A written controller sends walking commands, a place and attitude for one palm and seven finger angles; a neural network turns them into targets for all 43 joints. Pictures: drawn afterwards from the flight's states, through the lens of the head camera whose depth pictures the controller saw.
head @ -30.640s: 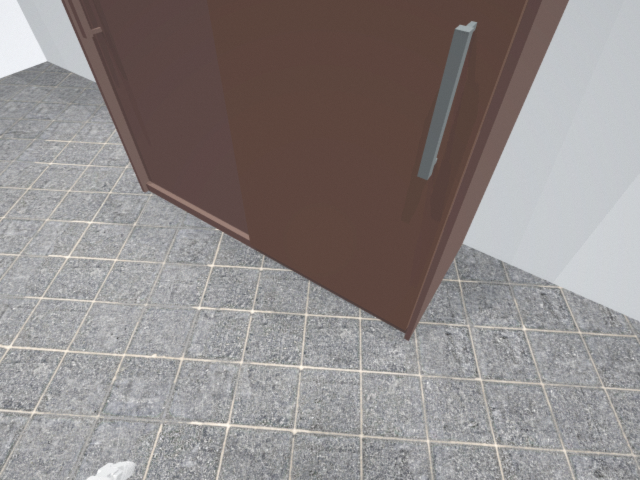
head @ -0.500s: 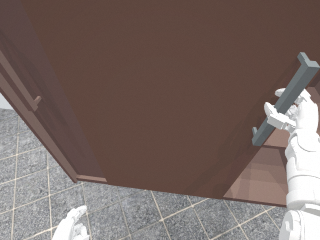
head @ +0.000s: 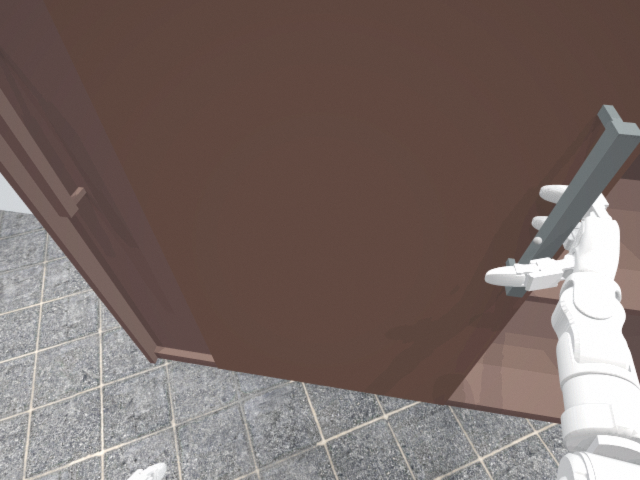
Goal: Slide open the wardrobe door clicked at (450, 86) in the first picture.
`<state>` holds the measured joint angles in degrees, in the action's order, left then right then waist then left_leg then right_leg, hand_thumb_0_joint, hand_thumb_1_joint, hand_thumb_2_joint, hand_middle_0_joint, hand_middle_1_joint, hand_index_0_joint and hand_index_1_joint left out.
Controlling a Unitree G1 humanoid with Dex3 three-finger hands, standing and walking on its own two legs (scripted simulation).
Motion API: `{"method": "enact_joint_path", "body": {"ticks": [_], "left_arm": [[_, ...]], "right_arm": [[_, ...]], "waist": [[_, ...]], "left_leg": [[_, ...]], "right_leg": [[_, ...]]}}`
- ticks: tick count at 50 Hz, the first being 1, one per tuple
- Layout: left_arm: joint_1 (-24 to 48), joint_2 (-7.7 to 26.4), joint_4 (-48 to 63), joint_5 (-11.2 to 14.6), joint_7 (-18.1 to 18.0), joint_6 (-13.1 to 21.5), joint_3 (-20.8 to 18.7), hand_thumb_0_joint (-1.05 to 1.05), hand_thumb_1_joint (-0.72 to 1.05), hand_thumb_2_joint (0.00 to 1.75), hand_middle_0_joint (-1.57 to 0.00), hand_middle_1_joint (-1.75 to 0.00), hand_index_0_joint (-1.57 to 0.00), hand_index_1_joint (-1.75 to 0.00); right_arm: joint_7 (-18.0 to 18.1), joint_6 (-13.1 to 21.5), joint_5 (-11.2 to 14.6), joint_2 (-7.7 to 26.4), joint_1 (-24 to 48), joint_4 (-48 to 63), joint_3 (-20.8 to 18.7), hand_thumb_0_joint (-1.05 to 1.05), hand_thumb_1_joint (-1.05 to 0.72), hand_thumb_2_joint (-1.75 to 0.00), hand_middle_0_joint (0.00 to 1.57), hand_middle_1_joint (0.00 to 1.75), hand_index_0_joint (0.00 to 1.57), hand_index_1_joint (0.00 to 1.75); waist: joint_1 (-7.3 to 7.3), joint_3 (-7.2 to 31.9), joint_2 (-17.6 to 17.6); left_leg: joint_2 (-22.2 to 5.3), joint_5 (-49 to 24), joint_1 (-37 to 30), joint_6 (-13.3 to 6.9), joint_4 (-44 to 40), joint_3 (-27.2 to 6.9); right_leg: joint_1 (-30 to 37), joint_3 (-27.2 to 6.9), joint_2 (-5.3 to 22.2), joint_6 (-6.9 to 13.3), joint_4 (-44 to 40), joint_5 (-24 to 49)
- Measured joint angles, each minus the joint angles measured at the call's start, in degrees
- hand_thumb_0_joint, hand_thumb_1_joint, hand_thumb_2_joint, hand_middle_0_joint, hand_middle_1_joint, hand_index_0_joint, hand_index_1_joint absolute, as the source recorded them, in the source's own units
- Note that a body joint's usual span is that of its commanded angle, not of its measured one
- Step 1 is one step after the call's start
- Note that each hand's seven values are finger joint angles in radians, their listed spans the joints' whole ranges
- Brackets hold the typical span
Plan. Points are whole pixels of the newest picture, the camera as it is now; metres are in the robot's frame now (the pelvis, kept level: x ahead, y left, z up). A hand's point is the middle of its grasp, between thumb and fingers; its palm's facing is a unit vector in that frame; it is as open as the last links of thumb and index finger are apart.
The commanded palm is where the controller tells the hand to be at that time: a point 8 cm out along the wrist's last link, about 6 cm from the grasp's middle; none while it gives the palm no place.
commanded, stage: slip the hand off the handle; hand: right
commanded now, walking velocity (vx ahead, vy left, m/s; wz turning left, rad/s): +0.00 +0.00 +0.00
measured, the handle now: (553, 215) +0.44 -0.26 +0.11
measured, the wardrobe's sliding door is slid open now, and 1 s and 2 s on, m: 0.45 0.45 0.45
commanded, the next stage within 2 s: draw the hand back to the body in 1.30 s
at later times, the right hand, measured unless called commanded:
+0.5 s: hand (597, 252) +0.39 -0.30 +0.11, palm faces +0.40 +0.90 -0.18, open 14.6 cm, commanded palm +0.36 -0.33 +0.12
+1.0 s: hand (609, 293) +0.33 -0.30 +0.10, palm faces +0.41 +0.89 -0.18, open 14.7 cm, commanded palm +0.28 -0.33 +0.12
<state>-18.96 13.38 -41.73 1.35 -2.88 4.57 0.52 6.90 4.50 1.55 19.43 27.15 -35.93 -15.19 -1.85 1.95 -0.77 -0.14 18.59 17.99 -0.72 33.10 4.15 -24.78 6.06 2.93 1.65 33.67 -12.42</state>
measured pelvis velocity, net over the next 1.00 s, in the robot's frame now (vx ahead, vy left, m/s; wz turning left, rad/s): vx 0.01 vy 0.00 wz -0.01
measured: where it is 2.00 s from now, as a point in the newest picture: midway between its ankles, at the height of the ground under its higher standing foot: outside the picture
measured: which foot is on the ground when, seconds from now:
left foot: down 0.00-1.00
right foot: down 0.00-1.00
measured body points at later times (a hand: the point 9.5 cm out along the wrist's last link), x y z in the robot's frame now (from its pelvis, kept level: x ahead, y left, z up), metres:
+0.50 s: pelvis +0.00 +0.00 +0.00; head +0.02 -0.01 +0.45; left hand +0.11 +0.27 -0.10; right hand +0.36 -0.35 +0.12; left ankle -0.02 +0.11 -0.73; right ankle +0.05 -0.10 -0.73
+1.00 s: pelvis +0.01 +0.00 +0.00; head +0.01 +0.00 +0.45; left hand +0.14 +0.24 -0.10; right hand +0.30 -0.34 +0.12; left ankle -0.02 +0.11 -0.73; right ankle +0.05 -0.10 -0.73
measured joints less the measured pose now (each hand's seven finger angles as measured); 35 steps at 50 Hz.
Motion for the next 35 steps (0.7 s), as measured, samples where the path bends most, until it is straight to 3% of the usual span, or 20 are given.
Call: {"method": "enact_joint_path", "body": {"ticks": [8, 17, 22, 35], "left_arm": [[2.47, -0.51, 1.06, -0.18, -0.48, -0.42, 0.74, 0.01, 0.90, 0.90, -0.20, -0.30, -0.21, -0.30], [3.35, 0.96, 2.85, 0.12, -1.44, -0.39, 0.62, 0.01, 0.90, 0.90, -0.20, -0.30, -0.21, -0.30], [2.29, 1.97, 2.25, 0.54, -1.76, -0.21, 0.29, 0.01, 0.90, 0.90, -0.20, -0.30, -0.21, -0.30], [0.04, 1.80, 1.94, 0.58, -1.74, -0.21, 0.28, 0.01, 0.90, 0.90, -0.20, -0.30, -0.21, -0.30]], "right_arm": [[-0.10, -1.12, -0.50, -0.31, -0.38, 0.11, -0.77, -0.02, 0.55, -0.20, 0.29, 1.17, 0.35, 1.21], [-2.47, -0.52, -0.14, 4.29, 1.16, -3.50, -4.41, -0.02, 0.55, -0.20, 0.27, 1.15, 0.32, 1.19], [-5.24, 0.53, 0.77, 6.62, 1.94, -5.09, -4.54, -0.02, 0.55, -0.20, 0.26, 1.15, 0.29, 1.17], [-8.54, 2.10, 1.89, 8.54, 1.10, -5.53, -6.56, -0.02, 0.55, -0.20, 0.25, 1.15, 0.26, 1.15]], "waist": [[-0.05, 0.70, 0.05], [0.25, 0.67, 0.55], [0.74, 0.52, 0.57], [0.05, 0.82, 0.09]], "left_leg": [[-0.30, 0.51, -0.04, 0.29, 0.63, -0.19], [-0.03, 0.67, 0.90, 0.08, 1.26, 0.44], [-0.05, 0.88, 1.34, 0.04, 1.51, 1.30], [0.05, 0.99, 2.84, 0.15, 1.99, 1.10]], "right_leg": [[0.07, 0.18, -0.23, 0.23, 0.61, -0.55], [-1.36, -0.53, 0.02, 0.12, 1.78, -0.76], [-2.44, -1.42, -0.09, 0.12, 2.59, -0.94], [-4.04, -1.32, 0.06, 0.26, 3.49, -1.39]]}}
